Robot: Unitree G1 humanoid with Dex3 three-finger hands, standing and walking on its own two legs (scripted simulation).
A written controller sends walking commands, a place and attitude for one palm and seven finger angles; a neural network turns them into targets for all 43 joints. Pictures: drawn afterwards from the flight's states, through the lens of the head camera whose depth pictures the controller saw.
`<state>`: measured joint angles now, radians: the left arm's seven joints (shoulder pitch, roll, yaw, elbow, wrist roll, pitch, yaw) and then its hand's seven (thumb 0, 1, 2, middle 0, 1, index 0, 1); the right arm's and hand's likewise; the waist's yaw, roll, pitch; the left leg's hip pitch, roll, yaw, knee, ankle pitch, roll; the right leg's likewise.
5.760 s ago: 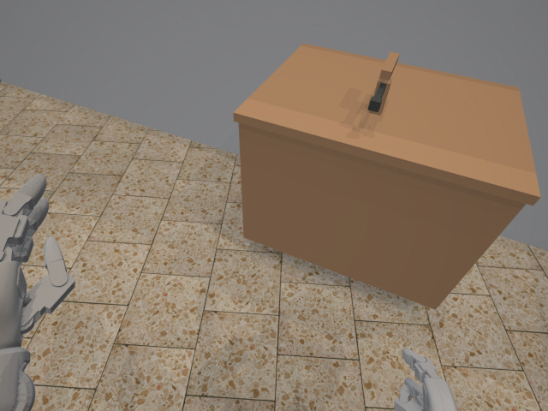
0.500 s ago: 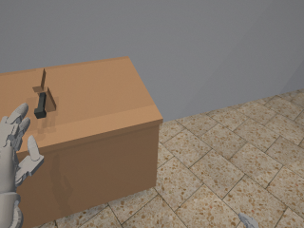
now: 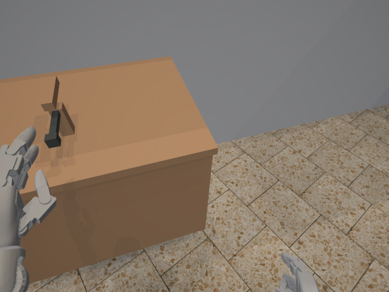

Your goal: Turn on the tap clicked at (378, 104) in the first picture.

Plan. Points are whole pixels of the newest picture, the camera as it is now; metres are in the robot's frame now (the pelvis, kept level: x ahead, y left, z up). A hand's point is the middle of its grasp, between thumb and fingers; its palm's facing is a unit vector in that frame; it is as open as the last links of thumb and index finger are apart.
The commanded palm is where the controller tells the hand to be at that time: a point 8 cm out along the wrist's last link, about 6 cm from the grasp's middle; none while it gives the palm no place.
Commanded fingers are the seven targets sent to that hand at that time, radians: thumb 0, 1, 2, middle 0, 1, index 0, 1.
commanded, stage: come to a stop and stand still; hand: left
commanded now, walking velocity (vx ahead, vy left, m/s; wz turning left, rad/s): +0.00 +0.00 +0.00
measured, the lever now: (52, 140) +0.44 +0.41 +0.04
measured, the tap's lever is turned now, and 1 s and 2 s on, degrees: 0 0 0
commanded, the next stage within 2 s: look again from close up in 0.30 s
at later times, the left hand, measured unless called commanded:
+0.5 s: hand (27, 155) +0.27 +0.29 +0.19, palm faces +0.49 -0.76 -0.43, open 7.4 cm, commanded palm +0.18 +0.28 +0.18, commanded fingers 0.00 0.90 0.90 -0.20 -0.30 -0.20 -0.30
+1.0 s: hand (29, 167) +0.26 +0.30 +0.16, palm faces +0.39 -0.84 -0.37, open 7.4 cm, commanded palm +0.20 +0.33 +0.18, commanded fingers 0.00 0.90 0.90 -0.20 -0.30 -0.20 -0.30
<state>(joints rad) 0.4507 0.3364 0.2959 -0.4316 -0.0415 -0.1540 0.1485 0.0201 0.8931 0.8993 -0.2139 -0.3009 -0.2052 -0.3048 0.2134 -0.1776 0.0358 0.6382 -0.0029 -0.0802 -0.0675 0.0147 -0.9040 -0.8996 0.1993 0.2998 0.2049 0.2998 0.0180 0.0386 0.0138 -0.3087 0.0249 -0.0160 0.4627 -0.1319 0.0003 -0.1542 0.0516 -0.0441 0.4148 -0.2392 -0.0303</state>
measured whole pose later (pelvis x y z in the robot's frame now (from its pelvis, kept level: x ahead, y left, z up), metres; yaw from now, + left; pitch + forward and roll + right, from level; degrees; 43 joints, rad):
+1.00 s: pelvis +0.04 +0.05 +0.00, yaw +0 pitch +1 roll -2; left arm 0.39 0.35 0.37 -0.47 -0.03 -0.24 0.10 0.02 0.90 0.90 -0.21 -0.30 -0.20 -0.30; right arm 0.21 -0.19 0.02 0.58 -0.01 -0.14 -0.01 0.01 -0.90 -0.90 0.20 0.30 0.21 0.30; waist 0.02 -0.02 0.03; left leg -0.32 -0.05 0.03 0.51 -0.21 0.08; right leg -0.16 -0.02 -0.01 0.43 -0.30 0.01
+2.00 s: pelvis +0.12 +0.09 -0.01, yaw +1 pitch -3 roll +0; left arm 0.40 0.32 0.32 -0.51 -0.03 -0.18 0.14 0.02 0.89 0.90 -0.21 -0.30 -0.20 -0.30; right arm 0.19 -0.23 -0.03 0.60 0.00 -0.11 -0.06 0.02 -0.91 -0.90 0.20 0.30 0.20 0.30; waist 0.02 -0.04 0.08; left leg -0.27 0.04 0.04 0.57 -0.24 0.00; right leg -0.26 -0.06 -0.09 0.59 -0.28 0.01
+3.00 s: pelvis +0.14 +0.11 +0.00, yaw +0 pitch -1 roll -1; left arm 0.37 0.32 0.34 -0.47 -0.03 -0.23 0.11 0.02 0.90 0.90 -0.21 -0.30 -0.20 -0.30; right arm 0.19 -0.17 0.02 0.61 0.00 -0.18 -0.01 0.02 -0.90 -0.90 0.20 0.30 0.20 0.30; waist 0.04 -0.04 0.07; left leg -0.25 0.03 0.06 0.49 -0.24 0.02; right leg -0.20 -0.05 -0.06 0.41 -0.20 0.04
